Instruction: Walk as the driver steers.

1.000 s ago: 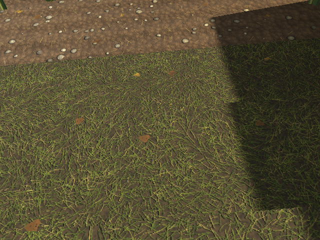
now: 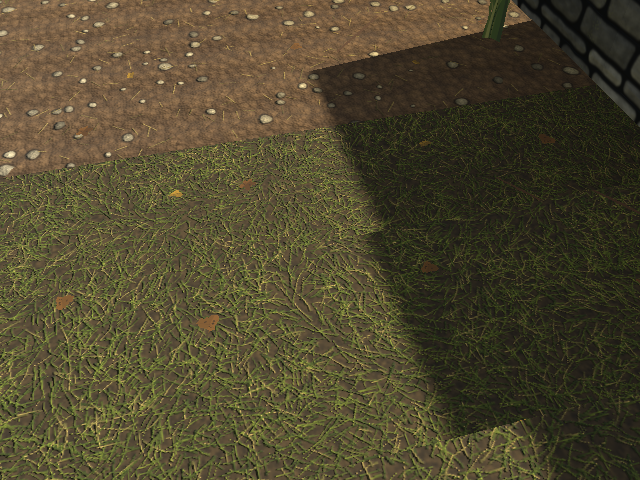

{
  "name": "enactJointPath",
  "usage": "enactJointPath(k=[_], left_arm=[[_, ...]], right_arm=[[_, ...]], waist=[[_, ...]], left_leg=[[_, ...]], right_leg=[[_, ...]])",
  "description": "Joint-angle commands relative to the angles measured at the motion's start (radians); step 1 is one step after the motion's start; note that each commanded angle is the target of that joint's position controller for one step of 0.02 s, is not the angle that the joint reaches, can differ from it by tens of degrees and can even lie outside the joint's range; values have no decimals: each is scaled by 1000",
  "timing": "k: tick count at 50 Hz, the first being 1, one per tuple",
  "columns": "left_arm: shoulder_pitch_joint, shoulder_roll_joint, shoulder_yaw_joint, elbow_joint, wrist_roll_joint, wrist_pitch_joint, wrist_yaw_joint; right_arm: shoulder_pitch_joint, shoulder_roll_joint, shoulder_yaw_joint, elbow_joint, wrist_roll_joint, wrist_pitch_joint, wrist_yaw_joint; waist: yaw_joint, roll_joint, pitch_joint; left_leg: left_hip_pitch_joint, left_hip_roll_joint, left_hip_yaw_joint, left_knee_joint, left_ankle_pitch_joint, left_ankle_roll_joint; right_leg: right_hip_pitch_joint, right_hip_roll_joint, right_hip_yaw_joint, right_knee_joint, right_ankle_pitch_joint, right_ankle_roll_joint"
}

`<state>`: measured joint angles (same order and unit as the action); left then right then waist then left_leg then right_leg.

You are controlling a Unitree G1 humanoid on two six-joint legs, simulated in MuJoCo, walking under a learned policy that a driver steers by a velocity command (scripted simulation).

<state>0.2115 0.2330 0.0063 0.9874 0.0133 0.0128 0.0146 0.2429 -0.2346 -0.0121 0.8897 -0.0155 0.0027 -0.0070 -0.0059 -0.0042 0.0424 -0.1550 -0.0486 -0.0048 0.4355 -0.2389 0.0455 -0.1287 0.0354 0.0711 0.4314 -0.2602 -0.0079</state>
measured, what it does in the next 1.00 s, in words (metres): walks ahead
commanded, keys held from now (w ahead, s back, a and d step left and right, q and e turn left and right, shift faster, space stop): no key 0.36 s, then w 0.64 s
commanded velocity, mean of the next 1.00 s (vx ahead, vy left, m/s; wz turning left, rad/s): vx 0.21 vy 0.00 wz -0.01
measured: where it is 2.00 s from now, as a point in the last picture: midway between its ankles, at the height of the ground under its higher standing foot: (361, 396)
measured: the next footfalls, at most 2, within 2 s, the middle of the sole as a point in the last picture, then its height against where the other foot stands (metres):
left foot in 1.06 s outside the picture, level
right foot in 1.76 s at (401, 382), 0.15 m lower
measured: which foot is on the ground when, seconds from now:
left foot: down 0.00-0.68, up 0.70-1.00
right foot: down 0.00-1.00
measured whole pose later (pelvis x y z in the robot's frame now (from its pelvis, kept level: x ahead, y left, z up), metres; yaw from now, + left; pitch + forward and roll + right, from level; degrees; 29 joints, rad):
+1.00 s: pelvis +0.20 -0.03 -0.01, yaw +0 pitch +1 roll +0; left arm 0.55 0.15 0.00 1.14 0.02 -0.08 0.03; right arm 0.00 -0.19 -0.03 0.90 -0.02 -0.03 0.03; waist 0.05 0.00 0.06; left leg -0.60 -0.01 0.09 0.69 -0.14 0.08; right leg 0.14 0.06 0.02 0.26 -0.41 -0.07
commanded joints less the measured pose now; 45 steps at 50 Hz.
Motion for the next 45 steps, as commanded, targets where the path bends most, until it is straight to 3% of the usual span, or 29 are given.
enactJointPath(k=[1,18,20,22,24,26,29,31,33,34,35,36,37,38,39,42,45], left_arm=[[21,100,20,9,0,-11,6],[66,42,5,152,2,-16,18],[89,49,12,160,6,-12,18],[100,61,23,147,14,-5,15],[109,39,21,127,17,-13,14],[106,13,18,107,15,-34,12],[36,-1,18,59,27,-63,-4],[9,11,23,26,28,-76,-15],[159,-12,24,62,13,-91,-21],[317,1,31,113,9,-99,-16],[474,101,59,158,8,-106,-6],[556,152,75,192,12,-96,0],[490,97,62,165,15,-88,3],[435,73,54,141,19,-84,1],[393,59,45,129,21,-82,0],[353,10,21,119,14,-89,3],[345,19,13,116,8,-94,13]], right_arm=[[18,-99,-24,1,0,-10,-6],[48,-53,-14,178,1,-9,-19],[60,-67,-23,189,-3,-5,-17],[62,-84,-35,180,-8,4,-14],[86,-65,-34,170,-8,0,-13],[129,-56,-35,171,-6,-17,-14],[219,-115,-62,203,-9,-32,-11],[224,-115,-67,202,-11,-33,-6],[139,-97,-67,174,-8,-35,-7],[49,-69,-62,137,-4,-41,-6],[-39,1,-46,79,7,-61,2],[-49,-34,-55,60,-20,-74,9],[-59,-59,-62,71,-41,-74,11],[-39,-29,-57,82,-32,-75,17],[-44,-24,-57,82,-23,-74,26],[-94,-8,-51,48,-22,-53,42],[-211,22,-29,-5,-15,-42,45]], waist=[[2,3,-3],[1,0,27],[1,6,17],[2,19,69],[-4,22,141],[-17,29,144],[-53,145,121],[-47,133,152],[39,114,143],[115,50,121],[176,-205,109],[169,-249,117],[129,-65,130],[97,-29,103],[70,-32,93],[27,-95,88],[20,-97,120]], left_leg=[[12,122,-120,-79,158,9],[12,123,-118,-87,142,9],[-2,92,-107,-72,-94,21],[-89,76,-134,-47,-423,62],[-150,102,-208,-41,-546,98],[-115,143,-297,-61,-526,132],[35,267,-498,-195,-552,208],[-29,298,-529,-200,-547,228],[-206,243,-417,-114,-427,189],[-389,162,-298,12,-336,136],[-586,-3,-53,345,-236,65],[-751,-14,26,590,-305,50],[-787,40,-5,703,-287,53],[-767,63,-12,758,-223,48],[-749,81,-2,772,-182,45],[-643,77,49,679,-65,20],[-533,50,105,451,53,12]], right_leg=[[-22,-103,90,-69,176,-35],[-26,-104,76,-84,172,-38],[-41,-70,56,-60,-39,-56],[-124,-38,56,-7,-351,-97],[-213,-46,94,29,-451,-126],[-269,-47,102,68,-369,-134],[-377,16,-58,244,-165,-107],[-358,-4,-88,242,-178,-107],[-112,0,-79,116,-143,-117],[123,-31,26,11,-174,-135],[287,-216,389,-161,-312,-204],[382,-396,605,-214,-107,-257],[366,-380,509,-144,60,-250],[342,-339,416,-123,169,-235],[305,-306,343,-134,232,-222],[170,-209,172,-185,393,-183],[62,-170,72,-223,530,-175]])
